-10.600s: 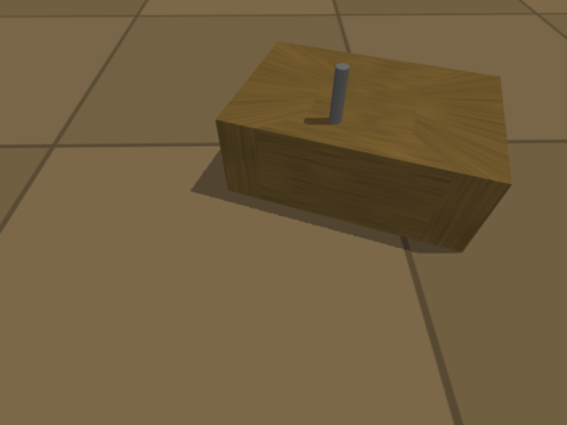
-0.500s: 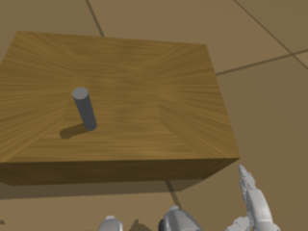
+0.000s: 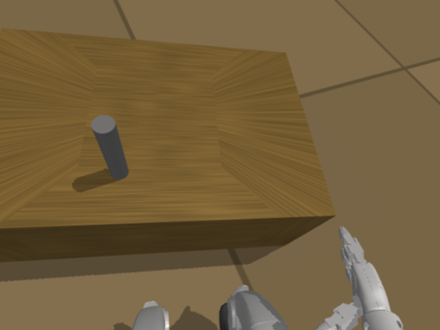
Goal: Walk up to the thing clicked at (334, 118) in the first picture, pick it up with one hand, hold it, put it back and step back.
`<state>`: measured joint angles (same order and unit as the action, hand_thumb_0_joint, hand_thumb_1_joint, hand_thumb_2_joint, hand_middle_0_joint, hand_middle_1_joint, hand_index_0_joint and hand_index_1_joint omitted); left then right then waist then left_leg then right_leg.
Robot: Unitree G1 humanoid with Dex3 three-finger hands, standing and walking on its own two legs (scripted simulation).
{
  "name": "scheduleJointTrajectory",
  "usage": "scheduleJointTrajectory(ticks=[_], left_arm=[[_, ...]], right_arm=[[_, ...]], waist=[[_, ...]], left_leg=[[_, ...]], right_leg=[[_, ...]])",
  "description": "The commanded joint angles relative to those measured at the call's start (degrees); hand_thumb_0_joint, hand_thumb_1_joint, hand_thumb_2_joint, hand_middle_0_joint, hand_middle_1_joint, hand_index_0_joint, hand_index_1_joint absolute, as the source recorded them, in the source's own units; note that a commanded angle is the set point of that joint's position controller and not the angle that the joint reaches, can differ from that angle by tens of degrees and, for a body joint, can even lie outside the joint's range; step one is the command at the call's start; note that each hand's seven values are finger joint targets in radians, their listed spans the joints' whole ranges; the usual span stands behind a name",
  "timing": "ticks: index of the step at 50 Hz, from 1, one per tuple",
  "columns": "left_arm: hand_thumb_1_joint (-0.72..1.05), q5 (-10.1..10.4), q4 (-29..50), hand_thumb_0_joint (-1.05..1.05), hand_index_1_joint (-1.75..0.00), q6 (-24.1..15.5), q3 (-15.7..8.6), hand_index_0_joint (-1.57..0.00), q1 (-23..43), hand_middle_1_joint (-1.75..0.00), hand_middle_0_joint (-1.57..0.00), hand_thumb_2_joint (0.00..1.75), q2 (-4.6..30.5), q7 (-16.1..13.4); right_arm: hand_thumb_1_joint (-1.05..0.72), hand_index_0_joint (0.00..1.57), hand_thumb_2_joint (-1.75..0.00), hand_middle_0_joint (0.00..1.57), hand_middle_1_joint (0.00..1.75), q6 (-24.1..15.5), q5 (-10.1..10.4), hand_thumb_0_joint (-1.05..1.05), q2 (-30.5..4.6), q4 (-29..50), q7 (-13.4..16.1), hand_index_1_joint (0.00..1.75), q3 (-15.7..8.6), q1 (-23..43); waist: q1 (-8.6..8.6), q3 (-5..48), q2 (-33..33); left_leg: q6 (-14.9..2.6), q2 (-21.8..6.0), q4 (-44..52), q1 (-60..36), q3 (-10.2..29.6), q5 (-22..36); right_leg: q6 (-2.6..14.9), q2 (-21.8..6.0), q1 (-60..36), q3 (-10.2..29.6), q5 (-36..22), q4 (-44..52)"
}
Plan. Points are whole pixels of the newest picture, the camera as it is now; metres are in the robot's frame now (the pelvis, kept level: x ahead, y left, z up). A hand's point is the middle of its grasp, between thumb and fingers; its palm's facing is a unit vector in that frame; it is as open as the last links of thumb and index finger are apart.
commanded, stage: go down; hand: left
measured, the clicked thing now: (112, 151) +0.54 +0.19 -0.17
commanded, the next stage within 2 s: none
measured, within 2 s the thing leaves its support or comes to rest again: neither
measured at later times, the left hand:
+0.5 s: hand out of the picture +0.45 +0.38 +0.09, palm faces +0.23 -0.97 +0.01, open 17.4 cm
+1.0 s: hand out of the picture +0.45 +0.38 +0.08, palm faces +0.23 -0.97 +0.01, open 17.4 cm
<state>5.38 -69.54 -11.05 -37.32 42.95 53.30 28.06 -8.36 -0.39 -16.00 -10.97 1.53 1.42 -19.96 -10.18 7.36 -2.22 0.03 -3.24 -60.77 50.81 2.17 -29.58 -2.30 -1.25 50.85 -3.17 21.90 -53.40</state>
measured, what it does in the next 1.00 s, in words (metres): stands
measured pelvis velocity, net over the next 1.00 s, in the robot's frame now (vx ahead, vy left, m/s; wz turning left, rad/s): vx -0.01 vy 0.00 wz -0.01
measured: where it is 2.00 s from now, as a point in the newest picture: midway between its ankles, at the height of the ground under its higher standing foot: outside the picture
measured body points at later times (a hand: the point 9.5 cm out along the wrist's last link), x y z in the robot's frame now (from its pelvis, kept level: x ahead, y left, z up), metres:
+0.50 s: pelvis +0.00 +0.00 -0.01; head +0.12 +0.06 +0.42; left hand +0.44 +0.43 +0.09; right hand +0.16 -0.25 +0.00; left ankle -0.01 +0.11 -0.67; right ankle +0.03 -0.15 -0.67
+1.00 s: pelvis -0.01 +0.00 -0.01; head +0.12 +0.07 +0.42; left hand +0.43 +0.44 +0.09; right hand +0.16 -0.25 +0.00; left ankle -0.01 +0.11 -0.67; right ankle +0.03 -0.15 -0.67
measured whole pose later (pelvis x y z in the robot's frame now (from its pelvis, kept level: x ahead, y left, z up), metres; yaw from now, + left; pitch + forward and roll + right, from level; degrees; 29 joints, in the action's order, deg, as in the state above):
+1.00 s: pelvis -0.01 +0.00 -0.01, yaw +0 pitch +22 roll -5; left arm 6.5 -70.1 -15.2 -39.1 45.3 55.1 29.4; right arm -8.7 -1.1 -16.9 -4.4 0.6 2.3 -21.5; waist -12.0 7.0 -2.9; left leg 0.0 -3.3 -64.4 55.5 2.7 -30.5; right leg -2.3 -1.1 55.2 -3.4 22.5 -56.4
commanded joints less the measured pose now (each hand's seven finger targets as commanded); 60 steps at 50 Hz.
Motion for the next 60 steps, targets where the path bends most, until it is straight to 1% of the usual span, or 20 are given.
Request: scheduleJointTrajectory(ticks=[1,13,16,17,21,23,24,30,31,35,36,37,39,40,42,44,50,53,54,60], left_arm=[[-0.55,1.3,12.1,0.00,-0.06,-4.2,-2.1,-0.05,20.4,-0.05,-0.05,0.08,21.9,0.1],[-0.53,1.4,9.9,0.00,-0.06,-5.3,-3.1,-0.05,21.7,-0.05,-0.05,0.08,23.9,-0.2],[-0.52,1.6,8.5,0.00,-0.06,-5.6,-1.6,-0.04,19.3,-0.05,-0.04,0.10,20.8,0.0],[-0.51,1.7,9.7,0.00,-0.06,-5.8,-3.1,-0.04,20.1,-0.05,-0.05,0.09,23.0,-0.2],[-0.50,2.4,12.6,0.00,-0.06,-6.9,-4.8,-0.04,18.7,-0.06,-0.05,0.09,23.1,0.1],[-0.49,2.7,12.1,0.00,-0.06,-6.9,-3.2,-0.04,17.3,-0.05,-0.05,0.09,20.4,0.5],[-0.49,2.8,14.7,0.00,-0.06,-7.2,-5.4,-0.05,17.5,-0.05,-0.05,0.09,22.9,0.2],[-0.50,2.6,18.3,0.00,-0.06,-7.5,-6.1,-0.05,18.8,-0.06,-0.05,0.08,24.6,-0.3],[-0.49,2.8,14.6,0.00,-0.06,-7.3,-4.2,-0.05,17.5,-0.06,-0.05,0.09,20.8,0.4],[-0.50,2.9,12.2,0.00,-0.06,-7.0,-3.7,-0.05,18.3,-0.05,-0.05,0.08,20.7,0.7],[-0.51,3.0,10.9,0.00,-0.05,-6.8,-1.6,-0.05,18.5,-0.05,-0.05,0.08,18.3,1.1],[-0.50,3.2,12.0,0.00,-0.05,-7.0,-3.1,-0.04,19.4,-0.05,-0.04,0.08,20.1,1.1],[-0.50,3.3,10.5,0.00,-0.05,-7.1,-1.6,-0.04,20.0,-0.04,-0.05,0.07,19.2,1.6],[-0.51,3.3,10.7,0.00,-0.05,-7.3,-3.4,-0.05,19.5,-0.04,-0.05,0.07,21.4,1.5],[-0.52,3.2,8.2,0.00,-0.05,-7.4,-1.9,-0.05,19.0,-0.05,-0.05,0.08,19.8,2.0],[-0.52,3.0,10.3,0.00,-0.05,-7.9,-3.7,-0.05,20.7,-0.05,-0.05,0.07,23.5,1.7],[-0.52,2.0,14.6,0.00,-0.06,-8.0,-5.0,-0.05,23.2,-0.06,-0.05,0.09,26.5,0.8],[-0.51,1.5,13.1,0.00,-0.07,-7.3,-4.0,-0.04,23.0,-0.06,-0.05,0.10,25.2,0.3],[-0.52,1.1,14.3,0.00,-0.07,-7.1,-5.3,-0.05,23.3,-0.06,-0.05,0.09,27.5,-0.3],[-0.51,1.0,7.8,0.00,-0.07,-6.3,-2.7,-0.04,20.6,-0.06,-0.04,0.10,23.7,0.1]], right_arm=[[0.55,0.05,-0.05,0.05,0.05,-2.5,0.2,0.00,-9.7,8.2,0.5,0.05,-5.4,-2.2],[0.55,0.05,-0.05,0.05,0.05,-2.8,0.1,0.00,-10.0,12.1,0.7,0.05,-5.1,-1.8],[0.55,0.05,-0.05,0.05,0.05,-2.7,0.1,0.00,-10.2,11.7,0.5,0.05,-5.4,-2.5],[0.55,0.05,-0.05,0.05,0.05,-2.5,0.0,0.00,-10.4,11.8,0.5,0.05,-5.5,-2.8],[0.55,0.05,-0.05,0.05,0.05,-2.3,-0.1,0.00,-10.4,12.8,0.2,0.05,-5.7,-3.8],[0.55,0.05,-0.05,0.05,0.05,-2.4,-0.1,0.00,-10.5,13.8,0.2,0.05,-5.4,-3.2],[0.55,0.05,-0.05,0.05,0.05,-2.4,-0.1,0.00,-11.0,14.0,0.2,0.05,-5.9,-3.1],[0.54,0.05,-0.05,0.05,0.05,-2.0,0.0,0.00,-10.8,13.2,0.4,0.05,-6.1,-3.2],[0.54,0.05,-0.05,0.05,0.05,-2.0,-0.1,0.00,-10.2,11.6,0.4,0.05,-5.8,-3.3],[0.55,0.05,-0.05,0.05,0.05,-2.5,0.1,0.00,-10.6,12.5,0.6,0.05,-6.1,-2.3],[0.55,0.05,-0.05,0.05,0.05,-2.7,-0.1,0.00,-10.2,11.7,0.5,0.05,-5.6,-3.0],[0.55,0.05,-0.05,0.05,0.05,-2.8,-0.1,0.00,-10.7,12.3,0.5,0.05,-6.1,-2.0],[0.55,0.05,-0.05,0.05,0.05,-3.0,-0.1,0.00,-10.3,13.5,0.3,0.05,-5.2,-2.8],[0.55,0.05,-0.05,0.05,0.05,-3.2,-0.1,0.00,-10.7,13.9,0.5,0.05,-5.7,-3.3],[0.55,0.05,-0.05,0.05,0.05,-3.2,0.0,0.00,-11.1,13.8,0.4,0.05,-5.9,-4.1],[0.55,0.05,-0.05,0.05,0.05,-3.2,0.0,0.00,-12.0,15.0,0.3,0.05,-6.5,-3.9],[0.55,0.05,-0.05,0.05,0.05,-2.8,-0.2,0.00,-11.9,16.2,0.1,0.05,-6.3,-4.4],[0.54,0.05,-0.05,0.05,0.05,-2.5,-0.3,0.00,-11.3,16.2,0.1,0.05,-5.7,-3.2],[0.54,0.05,-0.05,0.05,0.05,-2.5,-0.2,0.00,-11.1,16.0,0.2,0.05,-5.5,-2.9],[0.55,0.05,-0.05,0.05,0.05,-2.4,0.1,0.00,-11.1,16.1,0.4,0.05,-5.5,-2.3]], waist=[[1.47,23.5,19.2],[0.68,24.0,17.0],[1.10,23.0,18.1],[1.42,23.6,18.5],[1.70,27.5,17.9],[1.79,27.3,18.0],[2.30,28.5,18.3],[2.49,27.3,20.4],[1.46,24.8,19.4],[0.48,22.0,17.1],[-0.03,21.3,17.4],[0.15,21.6,17.7],[-0.24,21.6,17.1],[-0.32,23.0,16.6],[-0.67,22.5,15.6],[-0.36,24.6,17.1],[0.40,28.6,21.6],[0.46,28.0,21.5],[1.22,28.0,22.5],[0.29,22.0,17.6]], left_leg=[[1.60,0.6,7.9,-20.6,1.0,30.6],[0.96,1.1,6.8,-16.7,0.2,26.5],[1.49,0.9,7.0,-17.3,0.6,27.8],[1.52,0.9,7.0,-17.3,0.6,27.1],[1.37,1.0,5.6,-19.0,0.5,33.1],[1.56,0.9,5.7,-19.8,0.5,33.9],[1.64,0.8,5.7,-20.4,0.8,34.7],[1.86,1.0,6.4,-21.5,0.6,33.6],[2.00,0.7,6.5,-20.8,1.0,33.4],[1.31,1.1,6.6,-17.6,0.6,27.6],[1.35,1.1,6.7,-17.4,0.5,26.8],[1.27,1.0,6.6,-17.3,0.7,26.3],[1.28,1.1,6.2,-16.5,0.6,25.5],[1.00,1.2,5.7,-16.5,0.3,25.5],[0.87,1.5,5.6,-15.5,0.2,24.4],[1.37,1.0,5.2,-17.3,1.0,27.9],[1.99,1.1,5.0,-20.8,0.9,29.8],[2.00,1.0,5.1,-20.6,1.1,30.4],[1.87,1.1,5.2,-20.4,0.9,30.5],[1.60,1.1,6.3,-15.3,1.0,25.3]], right_leg=[[4.00,2.1,-6.9,-0.2,-13.8,3.3],[3.75,2.2,-8.9,0.4,-13.8,3.1],[4.10,2.3,-6.8,0.0,-13.4,2.4],[4.12,2.3,-6.6,0.0,-12.6,2.5],[3.86,2.2,-9.1,0.1,-17.5,1.7],[3.91,2.3,-8.8,0.1,-17.6,1.8],[4.01,2.3,-8.9,-0.1,-17.5,1.6],[4.09,2.2,-8.8,0.2,-16.2,2.1],[4.08,2.4,-6.9,-0.1,-15.6,2.1],[3.90,2.3,-6.4,0.1,-13.4,2.6],[4.02,2.3,-5.4,0.1,-12.9,2.5],[4.03,2.3,-5.0,0.0,-12.4,2.3],[4.02,2.3,-4.6,-0.2,-12.2,2.2],[3.89,2.1,-6.0,0.0,-13.1,2.0],[3.88,2.1,-5.7,0.2,-12.9,1.8],[3.96,2.3,-5.1,-0.2,-14.0,1.0],[4.08,2.2,-5.6,0.2,-14.2,0.9],[4.10,2.3,-5.6,0.1,-14.3,1.1],[4.13,2.2,-6.0,0.3,-14.2,1.1],[4.21,2.7,-5.2,-0.1,-11.5,1.6]])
